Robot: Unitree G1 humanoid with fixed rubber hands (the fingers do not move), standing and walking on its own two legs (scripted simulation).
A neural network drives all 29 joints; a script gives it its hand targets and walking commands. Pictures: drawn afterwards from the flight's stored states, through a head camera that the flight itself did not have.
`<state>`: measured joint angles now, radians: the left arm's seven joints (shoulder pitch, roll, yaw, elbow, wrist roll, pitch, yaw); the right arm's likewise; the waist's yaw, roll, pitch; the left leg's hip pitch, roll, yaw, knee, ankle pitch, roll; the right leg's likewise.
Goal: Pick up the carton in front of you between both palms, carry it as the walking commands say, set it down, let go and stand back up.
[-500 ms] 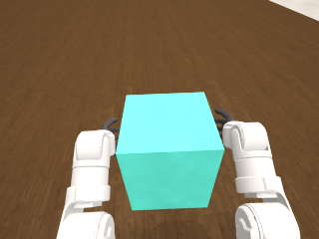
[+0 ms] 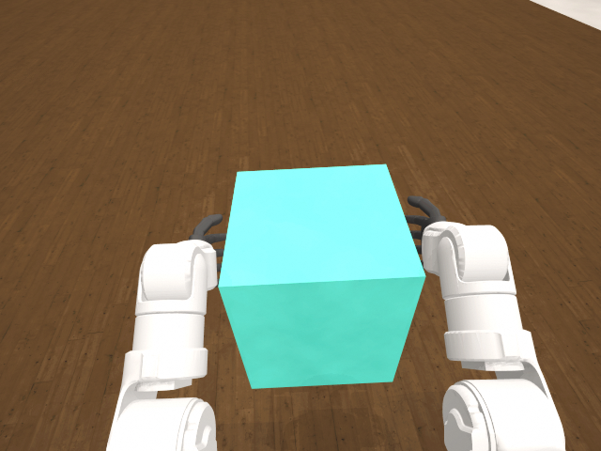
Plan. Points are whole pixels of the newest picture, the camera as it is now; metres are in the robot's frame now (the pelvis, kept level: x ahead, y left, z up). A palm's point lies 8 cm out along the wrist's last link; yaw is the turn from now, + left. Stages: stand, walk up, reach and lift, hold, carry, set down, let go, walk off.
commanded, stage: carry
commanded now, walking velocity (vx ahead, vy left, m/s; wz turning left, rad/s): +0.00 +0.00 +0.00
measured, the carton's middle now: (317, 279) +0.36 +0.00 +0.06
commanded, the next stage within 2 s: none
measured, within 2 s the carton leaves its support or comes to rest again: neither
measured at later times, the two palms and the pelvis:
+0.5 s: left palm (197, 317) +0.30 +0.16 +0.07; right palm (427, 296) +0.31 -0.14 +0.08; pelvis +0.00 +0.00 +0.00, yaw +0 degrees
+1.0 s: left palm (192, 340) +0.28 +0.17 +0.05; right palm (422, 317) +0.29 -0.13 +0.06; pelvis +0.00 +0.01 +0.00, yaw +0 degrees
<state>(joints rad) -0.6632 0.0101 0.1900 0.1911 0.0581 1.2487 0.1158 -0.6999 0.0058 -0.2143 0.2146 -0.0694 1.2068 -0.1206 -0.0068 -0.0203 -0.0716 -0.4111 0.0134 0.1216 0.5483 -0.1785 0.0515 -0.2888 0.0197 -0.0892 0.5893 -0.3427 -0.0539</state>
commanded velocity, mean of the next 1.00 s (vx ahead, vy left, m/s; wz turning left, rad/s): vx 0.00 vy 0.00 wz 0.00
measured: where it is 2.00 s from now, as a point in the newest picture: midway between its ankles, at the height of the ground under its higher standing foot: outside the picture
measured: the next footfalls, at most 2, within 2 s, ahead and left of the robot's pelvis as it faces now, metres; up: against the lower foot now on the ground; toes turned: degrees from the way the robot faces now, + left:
none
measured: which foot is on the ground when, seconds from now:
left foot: down 0.00-1.00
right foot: down 0.00-1.00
